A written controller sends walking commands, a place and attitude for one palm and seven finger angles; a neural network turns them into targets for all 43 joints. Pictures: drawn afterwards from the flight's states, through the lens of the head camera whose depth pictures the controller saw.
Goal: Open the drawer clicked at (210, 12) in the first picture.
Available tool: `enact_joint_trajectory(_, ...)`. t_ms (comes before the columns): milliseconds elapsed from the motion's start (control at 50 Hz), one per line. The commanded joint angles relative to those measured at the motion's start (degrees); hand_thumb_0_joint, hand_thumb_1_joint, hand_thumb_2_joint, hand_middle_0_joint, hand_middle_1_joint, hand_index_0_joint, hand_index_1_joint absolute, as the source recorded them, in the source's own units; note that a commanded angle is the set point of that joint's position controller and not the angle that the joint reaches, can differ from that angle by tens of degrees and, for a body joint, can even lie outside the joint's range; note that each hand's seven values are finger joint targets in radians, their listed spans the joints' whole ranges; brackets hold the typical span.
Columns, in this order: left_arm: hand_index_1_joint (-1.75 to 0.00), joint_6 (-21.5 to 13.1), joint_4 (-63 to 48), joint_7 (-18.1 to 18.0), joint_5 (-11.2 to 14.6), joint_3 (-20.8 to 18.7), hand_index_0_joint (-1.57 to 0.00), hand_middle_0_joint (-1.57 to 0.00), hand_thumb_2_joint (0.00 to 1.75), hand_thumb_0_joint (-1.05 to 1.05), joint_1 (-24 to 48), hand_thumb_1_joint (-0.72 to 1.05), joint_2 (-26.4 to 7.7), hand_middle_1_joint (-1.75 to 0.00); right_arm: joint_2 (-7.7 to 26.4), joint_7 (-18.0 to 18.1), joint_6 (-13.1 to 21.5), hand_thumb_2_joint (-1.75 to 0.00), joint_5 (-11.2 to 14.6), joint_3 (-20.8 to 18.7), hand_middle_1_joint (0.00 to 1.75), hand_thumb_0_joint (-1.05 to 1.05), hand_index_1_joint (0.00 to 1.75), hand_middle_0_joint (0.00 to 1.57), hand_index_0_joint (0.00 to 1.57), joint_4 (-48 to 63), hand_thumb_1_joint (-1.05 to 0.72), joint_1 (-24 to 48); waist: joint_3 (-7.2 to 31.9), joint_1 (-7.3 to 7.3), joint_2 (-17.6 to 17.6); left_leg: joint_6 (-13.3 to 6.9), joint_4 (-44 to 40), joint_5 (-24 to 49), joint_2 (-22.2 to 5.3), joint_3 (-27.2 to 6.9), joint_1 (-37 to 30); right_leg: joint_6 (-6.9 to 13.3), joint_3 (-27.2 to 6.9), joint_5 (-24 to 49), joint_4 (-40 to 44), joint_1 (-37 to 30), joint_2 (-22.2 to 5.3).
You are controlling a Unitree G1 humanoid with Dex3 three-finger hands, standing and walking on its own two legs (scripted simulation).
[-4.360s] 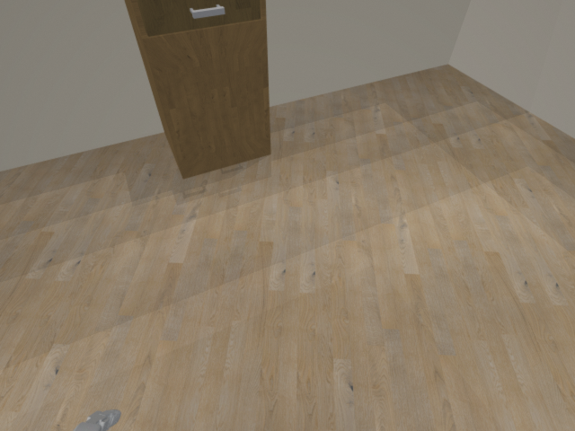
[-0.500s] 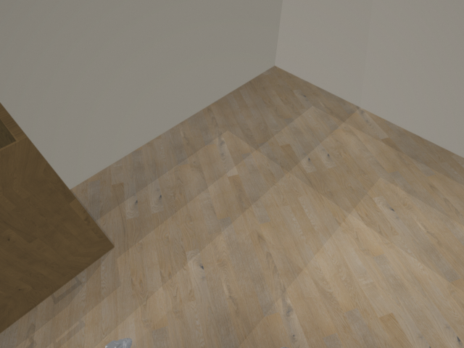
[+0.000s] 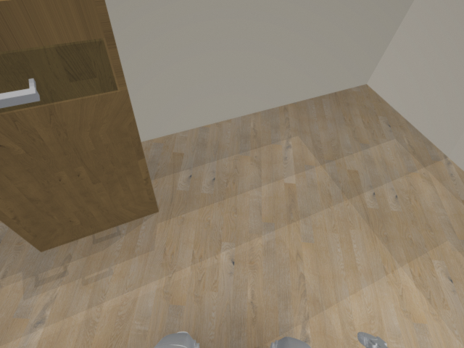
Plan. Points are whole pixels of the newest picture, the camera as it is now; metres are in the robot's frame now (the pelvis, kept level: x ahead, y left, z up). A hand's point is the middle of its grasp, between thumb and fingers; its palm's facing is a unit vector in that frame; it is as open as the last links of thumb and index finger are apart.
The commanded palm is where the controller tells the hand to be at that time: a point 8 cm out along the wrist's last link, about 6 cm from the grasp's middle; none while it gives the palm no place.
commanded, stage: turn to face it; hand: left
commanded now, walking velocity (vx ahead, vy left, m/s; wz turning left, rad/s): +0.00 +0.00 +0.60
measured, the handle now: (6, 93) +0.57 +0.54 +0.03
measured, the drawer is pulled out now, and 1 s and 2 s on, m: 0.00 0.00 0.00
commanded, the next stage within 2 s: take the last steps up to it in 0.64 s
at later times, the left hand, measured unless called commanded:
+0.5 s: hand out of the picture +0.04 +0.18 -0.13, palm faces +0.28 -0.91 -0.30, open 7.4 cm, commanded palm none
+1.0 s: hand out of the picture -0.11 +0.20 -0.16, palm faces +0.46 -0.87 -0.21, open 7.4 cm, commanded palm none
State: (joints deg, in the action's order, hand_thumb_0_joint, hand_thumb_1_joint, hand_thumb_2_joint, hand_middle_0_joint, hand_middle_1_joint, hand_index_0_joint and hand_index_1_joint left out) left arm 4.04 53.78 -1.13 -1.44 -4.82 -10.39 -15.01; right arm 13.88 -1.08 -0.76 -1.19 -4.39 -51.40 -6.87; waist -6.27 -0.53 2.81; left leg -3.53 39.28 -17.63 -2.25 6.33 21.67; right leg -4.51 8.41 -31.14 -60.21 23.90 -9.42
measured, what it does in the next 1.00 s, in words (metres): steps on the spot, turning left: right foot, then left foot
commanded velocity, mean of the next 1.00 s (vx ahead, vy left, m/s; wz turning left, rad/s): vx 0.08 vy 0.00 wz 0.33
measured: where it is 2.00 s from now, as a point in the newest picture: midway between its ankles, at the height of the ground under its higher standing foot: (188, 344)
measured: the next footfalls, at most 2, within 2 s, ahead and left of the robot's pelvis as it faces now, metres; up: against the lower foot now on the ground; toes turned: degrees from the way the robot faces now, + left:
right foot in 0.42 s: +0.06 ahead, -0.15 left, +0.00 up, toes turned +12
left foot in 0.82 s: -0.07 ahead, +0.09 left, +0.00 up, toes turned +28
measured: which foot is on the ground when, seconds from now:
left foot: down 0.00-0.42, up 0.44-0.80, down 0.82-1.00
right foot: up 0.00-0.40, down 0.42-0.82, up 0.84-1.00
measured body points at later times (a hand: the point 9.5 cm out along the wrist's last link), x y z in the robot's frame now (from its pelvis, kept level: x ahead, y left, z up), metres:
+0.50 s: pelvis -0.01 -0.04 +0.01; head +0.02 -0.07 +0.46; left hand +0.02 +0.23 -0.10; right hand +0.11 -0.28 -0.15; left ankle +0.00 +0.08 -0.68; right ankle +0.02 -0.16 -0.72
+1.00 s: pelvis -0.03 +0.01 +0.02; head -0.03 +0.03 +0.47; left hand -0.14 +0.24 -0.14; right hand +0.13 -0.18 -0.11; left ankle -0.11 +0.07 -0.72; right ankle +0.02 -0.13 -0.65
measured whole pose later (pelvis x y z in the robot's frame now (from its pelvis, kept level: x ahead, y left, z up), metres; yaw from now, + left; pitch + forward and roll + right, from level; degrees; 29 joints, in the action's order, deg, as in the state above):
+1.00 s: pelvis -0.03 +0.01 +0.02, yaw +26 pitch -1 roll -1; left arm 2.3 59.0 0.7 -1.8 -3.1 -15.9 -14.1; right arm 9.8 0.4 0.9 -1.2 -1.5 -56.5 -13.0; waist -2.4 -1.1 1.6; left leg -2.4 23.8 -16.3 0.0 2.4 6.9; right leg -2.6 4.7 -21.8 -59.0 25.4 -5.6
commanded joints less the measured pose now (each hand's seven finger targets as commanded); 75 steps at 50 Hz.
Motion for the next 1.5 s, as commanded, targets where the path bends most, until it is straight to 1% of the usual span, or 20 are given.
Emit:
enact_joint_trajectory(0,-0.30,-2.28,-6.08,0.52,0.25,-0.89,-0.20,-0.20,0.90,0.00,1.51,0.90,-4.03,-0.30,10.58,1.74,0.79,-0.90,0.03,-1.73,0.30,0.00,0.30,0.20,0.20,2.88,-0.90,-3.94,10.94,1.98,-13.08,-4.96,-18.25,29.12,-12.99,-18.16,-15.02,-1.18,-7.40,7.37,-9.85,10.39,1.58)
enact_joint_trajectory(240,-0.30,-2.14,-7.97,-0.19,0.89,-0.29,-0.20,-0.20,0.90,0.00,3.40,0.90,-3.48,-0.30,11.19,1.28,-0.41,-0.90,-0.24,-2.44,0.30,0.00,0.30,0.20,0.20,2.54,-0.90,-6.15,9.90,3.24,-11.73,-7.11,-20.01,19.01,-10.80,-26.62,-12.93,-1.11,-8.49,5.56,10.49,2.32,5.82)
enact_joint_trajectory(340,-0.30,-2.74,-6.84,-0.64,1.31,-0.24,-0.20,-0.20,0.90,0.00,-3.24,0.90,-3.52,-0.30,10.47,0.88,-1.16,-0.90,-0.08,-2.76,0.30,0.00,0.30,0.20,0.20,3.66,-0.90,-2.82,10.61,0.25,-10.94,-4.42,-17.61,14.03,-7.10,-28.16,-3.55,0.78,-7.11,12.26,27.94,-12.53,8.58)
enact_joint_trajectory(360,-0.30,-3.04,-6.30,-0.82,1.19,-0.54,-0.20,-0.20,0.90,0.00,-5.69,0.90,-4.35,-0.30,9.50,0.72,-1.30,-0.90,0.21,-2.63,0.30,0.00,0.30,0.20,0.20,3.88,-0.90,-2.16,11.16,-1.07,-8.88,-2.14,-15.43,9.41,-4.77,-26.60,0.48,1.47,-7.29,16.48,35.90,-18.65,7.43)
enact_joint_trajectory(400,-0.30,-3.65,-7.71,-1.31,-0.46,-1.81,-0.20,-0.20,0.90,0.00,-5.54,0.90,-12.82,-0.30,3.10,0.48,-1.47,-0.90,0.61,-1.91,0.30,0.00,0.30,0.20,0.20,5.90,-0.90,-2.92,8.18,-1.85,17.43,6.01,10.81,-13.09,8.49,-9.61,17.16,10.90,-32.49,10.23,49.32,-21.59,-17.40)
enact_joint_trajectory(440,-0.30,-3.55,-9.66,-1.59,0.22,-0.86,-0.20,-0.20,0.90,0.00,2.17,0.90,-9.07,-0.30,6.66,0.10,-2.46,-0.90,-0.25,-2.80,0.30,0.00,0.30,0.20,0.20,4.23,-0.90,-3.51,5.38,1.53,7.73,5.15,26.36,-9.39,3.93,-12.52,11.16,12.27,-22.72,11.41,48.70,-7.54,-14.54)
enact_joint_trajectory(520,-0.30,-4.36,-8.59,-1.10,0.28,0.39,-0.20,-0.20,0.90,0.00,3.15,0.90,-5.43,-0.30,4.73,-0.47,-2.74,-0.90,-0.01,-2.14,0.30,0.00,0.30,0.20,0.20,1.04,-0.90,-6.41,3.29,2.99,7.07,6.86,30.61,-2.11,1.92,-8.16,10.88,9.61,-10.53,24.66,43.43,-9.67,-7.23)
enact_joint_trajectory(660,-0.30,-4.19,-3.95,-0.83,-0.62,-0.49,-0.20,-0.20,0.90,0.00,-7.12,0.90,-9.26,-0.30,2.48,-0.02,-1.99,-0.90,0.67,-0.27,0.30,0.00,0.30,0.20,0.20,2.08,-0.90,1.38,5.70,-2.59,9.20,7.26,7.98,-9.79,1.76,-3.21,3.66,12.26,-9.79,40.15,38.50,-17.80,-9.83)
enact_joint_trajectory(740,-0.30,-3.94,-2.35,-0.66,-0.04,-0.69,-0.20,-0.20,0.90,0.00,-6.11,0.90,-9.40,-0.30,2.66,0.55,-0.72,-0.90,0.79,0.43,0.30,0.00,0.30,0.20,0.20,-0.35,-0.90,-4.37,10.23,-0.10,9.75,6.20,-10.46,0.31,2.98,-1.26,-9.35,8.23,-7.07,40.10,32.50,-16.58,-7.70)
enact_joint_trajectory(760,-0.30,-3.74,-2.24,-0.53,0.62,-0.40,-0.20,-0.20,0.90,0.00,-5.38,0.90,-8.03,-0.30,4.30,0.54,-0.05,-0.90,0.67,0.20,0.30,0.00,0.30,0.20,0.20,-1.35,-0.90,-7.06,11.69,1.50,4.86,5.40,-17.68,6.14,1.13,-3.01,-16.23,5.53,-4.73,32.72,28.60,-12.87,-5.79)
enact_joint_trajectory(800,-0.30,-3.33,-5.07,0.24,0.64,1.24,-0.20,-0.20,0.90,0.00,-3.41,0.90,-1.61,-0.30,13.68,1.01,0.54,-0.90,-0.24,-1.68,0.30,0.00,0.30,0.20,0.20,-2.10,-0.90,-11.85,11.23,4.17,-21.04,-4.74,-23.68,13.24,-19.46,-27.79,-25.55,0.44,0.57,-4.82,9.76,8.88,4.58)
enact_joint_trajectory(860,-0.30,-3.21,-3.68,1.01,-0.20,0.81,-0.20,-0.20,0.90,0.00,2.58,0.90,-2.85,-0.30,9.18,2.06,1.04,-0.90,-0.42,-0.43,0.30,0.00,0.30,0.20,0.20,-3.36,-0.90,-10.22,2.69,4.16,-16.41,-7.08,-27.49,-2.40,-16.14,-24.74,-16.77,2.11,-6.39,2.74,-1.56,12.53,2.46)
enact_joint_trajectory(960,-0.30,-4.32,0.64,2.18,-0.09,1.66,-0.20,-0.20,0.90,0.00,-1.87,0.90,-1.25,-0.30,5.66,2.60,3.24,-0.90,0.15,0.87,0.30,0.00,0.30,0.20,0.20,-4.78,-0.90,-11.76,3.25,1.93,-10.09,-6.00,-26.77,14.39,-10.93,-16.42,-20.31,1.35,-4.94,11.36,1.41,9.90,3.29)
enact_joint_trajectory(1140,-0.30,-4.88,-0.82,2.11,0.19,2.06,-0.20,-0.20,0.90,0.00,5.28,0.90,0.84,-0.30,4.54,2.73,3.68,-0.90,-0.40,0.70,0.30,0.00,0.30,0.20,0.20,-9.20,-0.90,-17.39,-0.95,3.41,-9.22,-7.31,-27.33,14.03,-13.21,-17.18,-18.97,1.81,-3.91,11.30,17.97,5.81,3.57)
enact_joint_trajectory(1240,-0.30,-6.37,3.23,1.89,0.15,1.02,-0.20,-0.20,0.90,0.00,-5.15,0.90,-0.19,-0.30,3.52,2.69,3.80,-0.90,-0.03,1.05,0.30,0.00,0.30,0.20,0.20,-10.78,-0.90,-16.63,3.47,-1.99,-4.36,-2.95,-13.35,17.51,-8.18,-11.84,-10.62,3.98,-2.11,19.70,33.97,-17.46,6.76)
enact_joint_trajectory(1260,-0.30,-7.11,5.45,1.42,-0.17,0.15,-0.20,-0.20,0.90,0.00,-12.24,0.90,-3.91,-0.30,1.70,2.32,4.27,-0.90,0.59,1.39,0.30,0.00,0.30,0.20,0.20,-10.49,-0.90,-16.48,7.40,-5.04,2.46,-0.59,-1.76,13.44,-4.70,-7.81,-2.33,6.64,-10.71,17.28,36.31,-29.67,-0.53)
enact_joint_trajectory(1280,-0.30,-7.46,7.37,0.84,-0.29,-1.13,-0.20,-0.20,0.90,0.00,-19.55,0.90,-9.18,-0.30,-1.36,1.94,4.62,-0.90,0.85,1.88,0.30,0.00,0.30,0.20,0.20,-8.71,-0.90,-16.60,11.46,-6.72,16.17,2.05,14.00,-9.95,2.78,-1.62,9.48,12.37,-30.02,20.24,42.64,-38.54,-14.93)
enact_joint_trajectory(1300,-0.30,-7.15,7.71,0.59,0.65,-0.80,-0.20,-0.20,0.90,0.00,-21.18,0.90,-9.54,-0.30,1.40,1.95,4.06,-0.90,0.63,1.21,0.30,0.00,0.30,0.20,0.20,-7.57,-0.90,-13.46,10.03,-7.18,10.45,1.70,23.89,-16.33,1.40,-5.44,12.47,15.51,-33.82,18.64,46.52,-34.18,-17.63)
enact_joint_trajectory(1340,-0.30,-7.17,5.99,0.21,0.74,-0.09,-0.20,-0.20,0.90,0.00,-12.18,0.90,-4.76,-0.30,0.63,1.39,3.38,-0.90,0.37,0.59,0.30,0.00,0.30,0.20,0.20,-8.45,-0.90,-11.39,1.63,-4.17,6.96,1.55,29.33,-7.17,-3.15,-7.33,12.82,14.13,-28.07,5.62,50.09,-20.75,-14.22)
enact_joint_trajectory(1480,-0.30,-8.44,5.98,0.04,0.28,2.01,-0.20,-0.20,0.90,0.00,-9.61,0.90,0.95,-0.30,-3.50,0.41,0.86,-0.90,-0.35,0.81,0.30,0.00,0.30,0.20,0.20,-9.69,-0.90,-13.42,-0.33,1.40,3.50,5.06,19.14,4.91,-4.98,-3.72,7.51,11.33,-9.25,21.96,52.16,-9.97,-6.07)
